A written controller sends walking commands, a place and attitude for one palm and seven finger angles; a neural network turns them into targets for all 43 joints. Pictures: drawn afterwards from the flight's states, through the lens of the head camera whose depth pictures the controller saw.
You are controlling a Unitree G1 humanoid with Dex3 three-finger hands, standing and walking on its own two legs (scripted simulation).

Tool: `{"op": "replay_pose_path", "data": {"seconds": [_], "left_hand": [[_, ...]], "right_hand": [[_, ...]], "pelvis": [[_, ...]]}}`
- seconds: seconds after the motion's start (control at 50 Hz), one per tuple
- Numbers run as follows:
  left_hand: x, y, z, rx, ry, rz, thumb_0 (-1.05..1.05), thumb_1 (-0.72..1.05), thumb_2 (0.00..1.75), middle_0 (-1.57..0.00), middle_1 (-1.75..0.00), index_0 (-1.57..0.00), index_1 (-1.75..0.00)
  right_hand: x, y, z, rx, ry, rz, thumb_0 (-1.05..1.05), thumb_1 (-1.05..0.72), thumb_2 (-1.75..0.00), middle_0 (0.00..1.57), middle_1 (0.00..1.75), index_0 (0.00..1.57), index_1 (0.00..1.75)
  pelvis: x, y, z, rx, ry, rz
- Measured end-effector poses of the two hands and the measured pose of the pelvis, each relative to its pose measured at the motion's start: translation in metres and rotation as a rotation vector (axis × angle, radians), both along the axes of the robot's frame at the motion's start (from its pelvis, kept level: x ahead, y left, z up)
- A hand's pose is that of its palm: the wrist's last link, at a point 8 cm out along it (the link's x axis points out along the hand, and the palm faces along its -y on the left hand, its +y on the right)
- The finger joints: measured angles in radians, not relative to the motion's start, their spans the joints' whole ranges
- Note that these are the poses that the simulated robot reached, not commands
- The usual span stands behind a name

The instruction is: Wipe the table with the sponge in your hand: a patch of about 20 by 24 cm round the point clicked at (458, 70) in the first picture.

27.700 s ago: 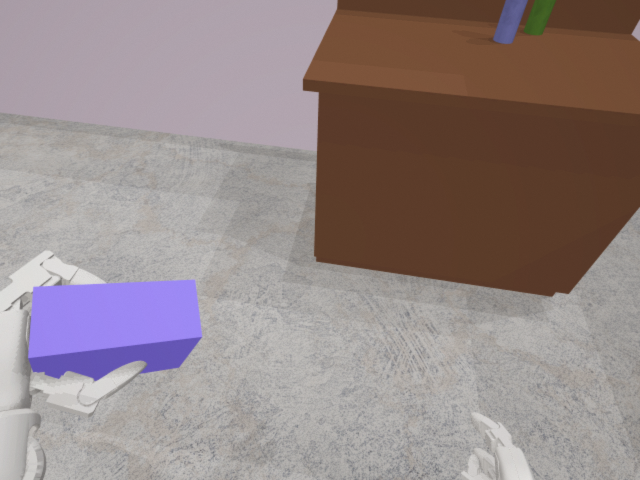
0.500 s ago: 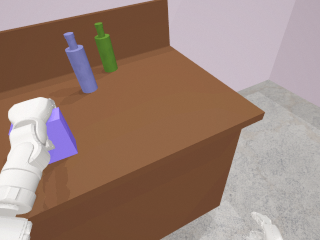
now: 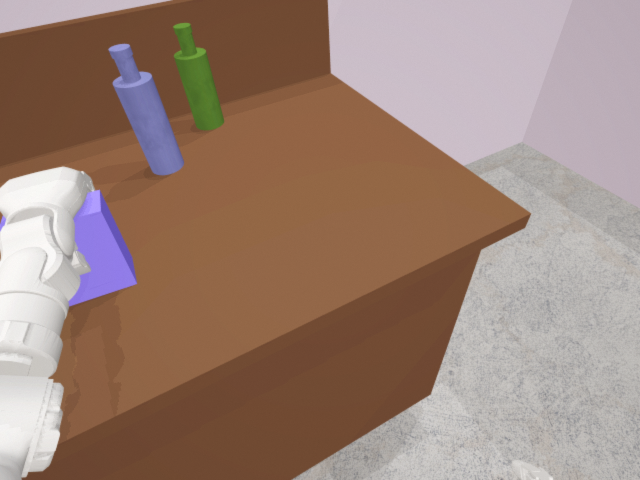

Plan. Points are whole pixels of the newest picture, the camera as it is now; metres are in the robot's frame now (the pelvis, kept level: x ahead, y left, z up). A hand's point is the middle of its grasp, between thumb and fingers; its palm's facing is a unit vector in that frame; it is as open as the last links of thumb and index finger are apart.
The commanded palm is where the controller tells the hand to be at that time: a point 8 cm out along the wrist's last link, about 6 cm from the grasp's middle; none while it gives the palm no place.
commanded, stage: slide back across to the first lane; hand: left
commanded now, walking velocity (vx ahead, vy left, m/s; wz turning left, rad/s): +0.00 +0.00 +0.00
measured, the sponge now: (82, 263) +0.37 +0.35 +0.10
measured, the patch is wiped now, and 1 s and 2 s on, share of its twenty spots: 1.00 1.00 1.00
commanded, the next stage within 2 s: wipe back along the first lane in 0.74 s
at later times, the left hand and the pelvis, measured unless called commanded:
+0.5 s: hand (34, 224) +0.39 +0.39 +0.15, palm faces +0.01 -0.02 -1.00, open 10.0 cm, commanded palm +0.35 +0.40 +0.21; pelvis +0.03 +0.05 +0.01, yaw +0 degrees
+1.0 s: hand out of the picture +0.36 +0.43 +0.15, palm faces +0.00 -0.01 -1.00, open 10.0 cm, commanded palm +0.31 +0.41 +0.20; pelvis +0.04 +0.07 +0.01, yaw +2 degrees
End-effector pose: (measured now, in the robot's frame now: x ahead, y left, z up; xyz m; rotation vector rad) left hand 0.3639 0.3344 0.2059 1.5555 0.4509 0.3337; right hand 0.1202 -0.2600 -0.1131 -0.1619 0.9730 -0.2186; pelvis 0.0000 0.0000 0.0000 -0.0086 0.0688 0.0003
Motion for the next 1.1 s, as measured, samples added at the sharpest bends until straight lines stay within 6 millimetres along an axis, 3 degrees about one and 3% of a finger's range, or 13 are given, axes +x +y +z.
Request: {"op": "replay_pose_path", "data": {"seconds": [0.18, 0.32, 0.66, 0.78, 0.94, 1.1], "left_hand": [[0.015, 0.015, 0.0, -0.003, -0.01, -0.009, 0.02, -0.52, 1.09, -0.75, -1.36, -0.77, -1.32], [0.017, 0.029, 0.0, -0.011, -0.047, -0.017, 0.02, -0.52, 1.09, -0.74, -1.36, -0.76, -1.33], [-0.01, 0.075, 0.0, -0.021, -0.077, 0.04, 0.01, -0.51, 1.09, -0.73, -1.38, -0.75, -1.34], [-0.013, 0.085, 0.001, -0.021, -0.056, 0.043, 0.01, -0.51, 1.09, -0.73, -1.38, -0.75, -1.34], [-0.019, 0.089, 0.0, -0.018, -0.056, 0.029, 0.01, -0.51, 1.09, -0.73, -1.38, -0.75, -1.34], [-0.042, 0.075, -0.001, -0.008, -0.109, -0.005, 0.01, -0.5, 1.09, -0.73, -1.38, -0.74, -1.35]], "right_hand": [[0.001, 0.015, 0.004, -0.003, 0.021, -0.008, 0.01, -0.9, -0.9, 0.2, 0.3, 0.2, 0.3], [0.014, 0.032, 0.01, 0.003, 0.003, -0.004, 0.01, -0.9, -0.9, 0.2, 0.3, 0.2, 0.3], [0.1, 0.092, 0.033, 0.028, -0.14, 0.154, 0.01, -0.9, -0.9, 0.2, 0.3, 0.2, 0.3], [0.12, 0.111, 0.037, 0.035, -0.164, 0.211, 0.01, -0.9, -0.9, 0.2, 0.3, 0.2, 0.3], [0.119, 0.117, 0.034, 0.049, -0.152, 0.224, 0.01, -0.9, -0.9, 0.2, 0.3, 0.21, 0.3], [0.11, 0.114, 0.029, 0.057, -0.132, 0.223, 0.01, -0.9, -0.9, 0.2, 0.3, 0.2, 0.3]], "pelvis": [[0.007, 0.017, 0.002, -0.009, 0.014, -0.004], [0.015, 0.032, 0.004, -0.013, 0.007, -0.012], [0.032, 0.061, 0.006, -0.023, -0.016, 0.017], [0.035, 0.066, 0.007, -0.025, -0.014, 0.033], [0.037, 0.069, 0.008, -0.027, -0.013, 0.029], [0.035, 0.07, 0.008, -0.025, -0.024, 0.024]]}}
